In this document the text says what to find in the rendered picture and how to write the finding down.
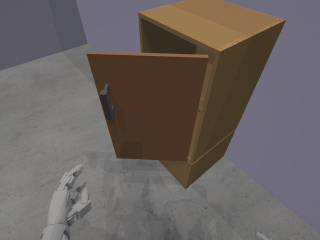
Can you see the handle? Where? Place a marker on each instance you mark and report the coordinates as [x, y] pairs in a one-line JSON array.
[[105, 100]]

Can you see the left robot hand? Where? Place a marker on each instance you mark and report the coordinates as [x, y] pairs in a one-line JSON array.
[[62, 209]]

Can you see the cupboard door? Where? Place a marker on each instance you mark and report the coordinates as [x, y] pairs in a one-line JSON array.
[[156, 98]]

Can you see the robot left forearm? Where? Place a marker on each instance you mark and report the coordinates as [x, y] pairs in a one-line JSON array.
[[56, 232]]

